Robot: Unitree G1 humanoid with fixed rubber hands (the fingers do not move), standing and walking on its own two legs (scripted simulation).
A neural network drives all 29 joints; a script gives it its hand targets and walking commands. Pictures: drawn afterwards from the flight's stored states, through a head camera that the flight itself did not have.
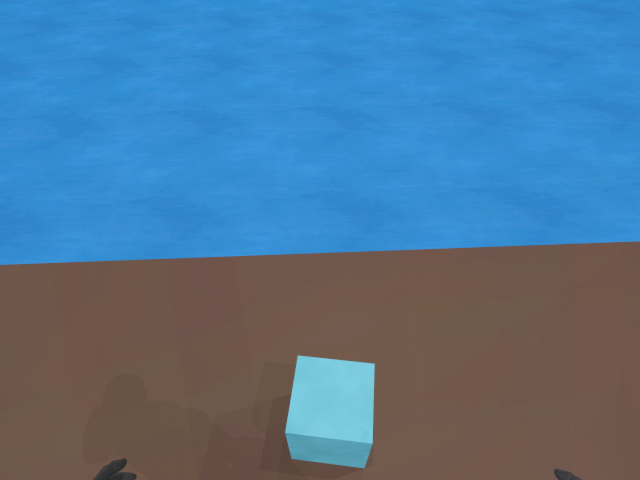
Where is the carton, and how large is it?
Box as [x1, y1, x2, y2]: [285, 356, 374, 467]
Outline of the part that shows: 298,356 285,430 291,458 364,467 372,443 374,364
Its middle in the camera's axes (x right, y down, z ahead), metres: +0.04 +0.47 +1.09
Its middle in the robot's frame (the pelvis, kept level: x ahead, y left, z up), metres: +0.42 +0.00 -0.66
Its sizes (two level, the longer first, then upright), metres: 0.210 0.200 0.250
